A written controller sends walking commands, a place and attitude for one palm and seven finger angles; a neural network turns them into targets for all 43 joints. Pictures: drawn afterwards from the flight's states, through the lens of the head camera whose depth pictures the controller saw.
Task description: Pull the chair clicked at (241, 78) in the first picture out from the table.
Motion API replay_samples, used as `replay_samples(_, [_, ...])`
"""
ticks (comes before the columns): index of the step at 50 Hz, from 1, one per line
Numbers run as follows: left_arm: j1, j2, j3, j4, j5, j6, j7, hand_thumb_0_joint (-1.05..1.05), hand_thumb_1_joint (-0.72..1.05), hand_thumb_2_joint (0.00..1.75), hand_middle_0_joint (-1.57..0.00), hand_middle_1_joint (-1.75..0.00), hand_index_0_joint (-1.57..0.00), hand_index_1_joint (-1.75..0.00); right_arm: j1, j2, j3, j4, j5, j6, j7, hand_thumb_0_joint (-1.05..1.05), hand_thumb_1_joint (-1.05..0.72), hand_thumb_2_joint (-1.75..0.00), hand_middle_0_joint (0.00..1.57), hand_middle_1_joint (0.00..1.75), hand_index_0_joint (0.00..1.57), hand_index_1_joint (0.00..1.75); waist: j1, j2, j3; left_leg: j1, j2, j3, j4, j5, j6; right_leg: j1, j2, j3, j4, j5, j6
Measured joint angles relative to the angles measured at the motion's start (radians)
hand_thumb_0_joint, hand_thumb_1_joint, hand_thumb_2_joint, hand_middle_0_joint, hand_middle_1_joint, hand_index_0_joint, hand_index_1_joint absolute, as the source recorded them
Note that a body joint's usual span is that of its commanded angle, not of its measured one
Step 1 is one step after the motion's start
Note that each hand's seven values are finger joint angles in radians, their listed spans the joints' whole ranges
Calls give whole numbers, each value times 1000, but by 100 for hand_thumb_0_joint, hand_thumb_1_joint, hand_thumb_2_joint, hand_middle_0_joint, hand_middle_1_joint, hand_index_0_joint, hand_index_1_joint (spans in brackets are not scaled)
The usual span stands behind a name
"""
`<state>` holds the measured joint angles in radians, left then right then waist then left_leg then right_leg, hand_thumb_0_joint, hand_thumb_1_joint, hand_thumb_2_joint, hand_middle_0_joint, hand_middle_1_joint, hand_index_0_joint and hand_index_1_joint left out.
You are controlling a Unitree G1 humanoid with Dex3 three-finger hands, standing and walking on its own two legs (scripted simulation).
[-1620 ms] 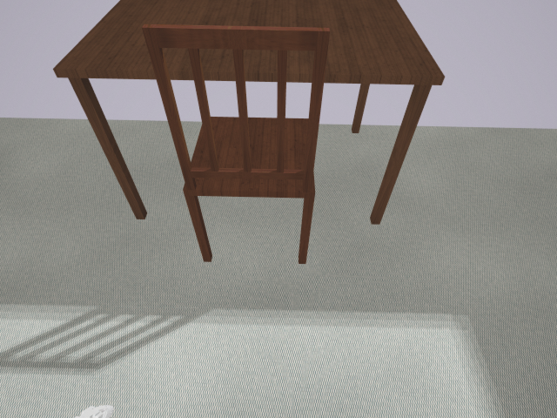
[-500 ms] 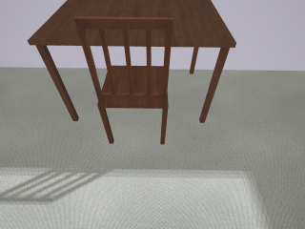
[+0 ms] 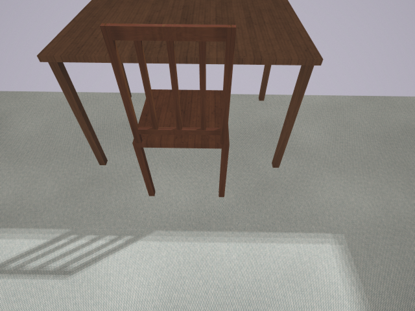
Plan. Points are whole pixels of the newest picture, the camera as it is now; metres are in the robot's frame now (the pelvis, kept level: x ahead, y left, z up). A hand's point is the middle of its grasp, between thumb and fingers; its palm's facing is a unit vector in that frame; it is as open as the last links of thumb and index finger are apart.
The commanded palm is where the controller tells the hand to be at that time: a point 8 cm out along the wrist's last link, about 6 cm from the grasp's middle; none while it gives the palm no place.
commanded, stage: look at it before walking up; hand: left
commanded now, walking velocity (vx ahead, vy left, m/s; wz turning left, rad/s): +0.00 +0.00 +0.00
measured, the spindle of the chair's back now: (175, 90) +0.85 +0.17 -0.06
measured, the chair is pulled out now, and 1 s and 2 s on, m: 0.00 0.00 0.00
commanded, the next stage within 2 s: take the last steps up to it in 0.02 s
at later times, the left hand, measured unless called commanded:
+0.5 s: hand out of the picture +0.02 +0.22 -0.19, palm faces +0.05 -0.98 -0.18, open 7.4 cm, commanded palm none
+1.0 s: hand (141, 238) +0.33 +0.20 -0.18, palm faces +0.06 -0.98 -0.19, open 7.3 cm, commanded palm none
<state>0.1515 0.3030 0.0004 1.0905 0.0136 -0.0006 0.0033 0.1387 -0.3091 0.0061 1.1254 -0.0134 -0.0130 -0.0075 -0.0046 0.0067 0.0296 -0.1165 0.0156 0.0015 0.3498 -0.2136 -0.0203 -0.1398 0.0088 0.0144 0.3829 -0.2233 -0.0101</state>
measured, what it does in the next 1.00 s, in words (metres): walks ahead: right foot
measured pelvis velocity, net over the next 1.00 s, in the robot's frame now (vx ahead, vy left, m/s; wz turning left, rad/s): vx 0.25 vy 0.02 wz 0.05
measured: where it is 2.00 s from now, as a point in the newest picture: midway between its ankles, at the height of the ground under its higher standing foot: (201, 287)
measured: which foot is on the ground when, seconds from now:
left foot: down 0.00-0.88, up 0.90-1.00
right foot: down 0.00-0.44, up 0.46-0.86, down 0.88-1.00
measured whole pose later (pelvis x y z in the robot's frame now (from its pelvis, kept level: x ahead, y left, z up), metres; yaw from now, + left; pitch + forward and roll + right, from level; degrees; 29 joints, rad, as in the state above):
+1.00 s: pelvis +0.25 +0.02 -0.02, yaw +3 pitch -1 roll -1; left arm 0.16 0.15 0.05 1.01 0.02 -0.07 0.01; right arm 0.39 -0.13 -0.04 1.17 -0.02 -0.03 -0.01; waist -0.03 0.04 0.07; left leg -0.35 0.06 0.03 1.22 -0.41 0.04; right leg -0.34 -0.02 -0.18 0.60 -0.25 -0.05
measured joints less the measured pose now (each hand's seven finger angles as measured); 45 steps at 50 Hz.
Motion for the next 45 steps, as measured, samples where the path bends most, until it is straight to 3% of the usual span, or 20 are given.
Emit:
replay_samples(10, [-2, 1, 1, -2, 0, 0, 3, 1, 91, 90, -20, -30, -21, -29, -3, -1, 1, -2, -2, 2, -1, 0, -91, -90, 20, 30, 20, 30, -1, 1, -8, 5, 2, -1, -3, -2, -2, 7, 2, -2, -6, -1, -1])
replay_samples(15, [45, -34, 7, -16, 8, 10, -3, 1, 91, 90, -20, -30, -20, -29, 50, 19, -2, -7, -12, 17, 4, 0, -91, -90, 20, 30, 20, 30, 5, 12, -34, -44, 11, -7, 122, -110, 12, 0, 9, -13, 36, -43, -3])
replay_samples(19, [116, -71, 19, -25, 11, 0, -7, 1, 91, 90, -20, -30, -20, -29, 119, 49, -11, -14, -14, 18, 12, 0, -91, -90, 19, 30, 20, 30, 9, 5, -41, -113, 13, 32, 260, -206, 25, 17, -3, -33, 48, -79, 0])
replay_samples(21, [153, -85, 25, -18, 11, -1, -9, 1, 91, 90, -20, -30, -20, -29, 150, 65, -16, -20, -11, 8, 14, 0, -91, -90, 19, 30, 20, 30, 9, -5, -35, -110, 9, 55, 216, -184, 32, 23, -18, -37, 77, -110, 12])
replay_samples(23, [188, -94, 31, -3, 8, 11, -11, 1, 91, 90, -20, -30, -20, -29, 176, 86, -19, -24, -15, -10, 11, 0, -91, -90, 19, 30, 20, 30, 10, -27, -28, -95, -10, 79, 209, -106, 50, -9, -42, -31, 187, -173, 5])
replay_samples(25, [209, -106, 33, 19, 12, 26, -10, 1, 91, 90, -20, -30, -20, -29, 206, 108, -21, -30, -17, -28, 2, 0, -91, -90, 19, 30, 20, 30, 4, -35, -26, -70, -20, 100, 200, -132, 69, -100, -45, -33, 415, -241, -13])
replay_samples(27, [212, -114, 36, 34, 16, 28, -13, 1, 91, 90, -20, -30, -20, -29, 240, 133, -18, -27, -13, -42, -8, 0, -91, -90, 19, 30, 20, 30, -8, -38, -19, -28, -30, 108, 145, -136, 79, -195, -52, -51, 600, -219, -18])
replay_samples(30, [186, -123, 39, 29, 17, 19, -19, 1, 91, 90, -20, -30, -20, -29, 290, 173, -10, -2, -8, -58, -18, 0, -91, -90, 19, 30, 20, 30, -15, -40, -1, 41, -43, 108, 43, -105, 81, -306, -74, -80, 695, -143, -3])
replay_samples(36, [93, -133, 48, -9, 16, 13, -13, 2, 94, 90, -20, -30, -20, -29, 357, 231, -4, 59, -4, -64, -24, 0, -91, -90, 20, 30, 20, 30, -23, -27, 31, 150, -54, 100, -71, -104, 76, -413, -105, -113, 533, -29, 15])
replay_samples(41, [17, -127, 54, -41, 10, 1, -17, 2, 94, 90, -20, -30, -20, -29, 374, 238, -12, 88, -10, -60, -23, 0, -91, -90, 20, 30, 20, 30, -47, -6, 53, 217, -44, 98, -57, -179, 56, -378, -88, -134, 329, -9, -13])
replay_samples(43, [-2, -129, 53, -61, 12, -18, -17, 2, 94, 90, -20, -30, -20, -29, 381, 233, -17, 96, -8, -55, -21, 0, -91, -90, 20, 30, 20, 30, -48, 9, 54, 219, -24, 93, 22, -245, 44, -320, -62, -151, 254, 5, -31])
replay_samples(45, [-13, -129, 56, -81, 16, -53, -12, 1, 93, 90, -20, -30, -20, -29, 376, 230, -22, 98, 1, -44, -13, 0, -91, -90, 20, 30, 20, 30, -39, 12, 55, 122, -3, 81, 298, -303, 47, -289, -56, -164, 254, 38, -56])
